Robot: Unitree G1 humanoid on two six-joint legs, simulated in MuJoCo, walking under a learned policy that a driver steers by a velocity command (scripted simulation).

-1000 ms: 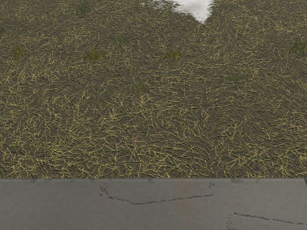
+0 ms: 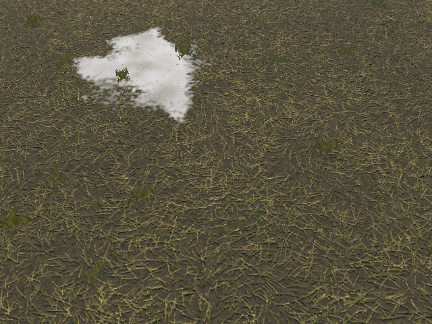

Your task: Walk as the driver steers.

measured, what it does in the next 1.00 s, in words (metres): goes down, turning left: left foot 0.14 m lower, then right foot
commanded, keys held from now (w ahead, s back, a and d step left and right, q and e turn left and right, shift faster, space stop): w+q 0.40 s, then q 0.60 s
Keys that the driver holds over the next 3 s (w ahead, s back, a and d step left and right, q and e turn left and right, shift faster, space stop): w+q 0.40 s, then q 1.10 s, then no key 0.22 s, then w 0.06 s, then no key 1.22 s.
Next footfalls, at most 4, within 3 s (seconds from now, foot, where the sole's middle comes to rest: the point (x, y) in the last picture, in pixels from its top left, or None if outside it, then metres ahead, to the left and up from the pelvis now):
0.42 left None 0.41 0.20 -0.92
0.80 right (230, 305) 0.64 0.05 -0.92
1.16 left None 0.43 0.21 -0.92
1.62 right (221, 311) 0.62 0.08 -0.92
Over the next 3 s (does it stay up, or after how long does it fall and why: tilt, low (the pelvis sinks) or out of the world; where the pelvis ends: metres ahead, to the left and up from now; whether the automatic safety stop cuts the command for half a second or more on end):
stays up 0.48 0.13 -0.15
